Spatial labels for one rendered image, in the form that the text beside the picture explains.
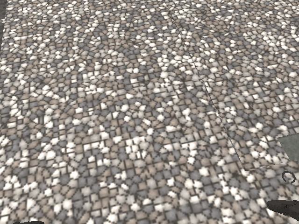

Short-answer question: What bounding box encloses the robot right hand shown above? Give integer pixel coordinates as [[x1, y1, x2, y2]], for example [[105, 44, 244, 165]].
[[266, 200, 299, 221]]

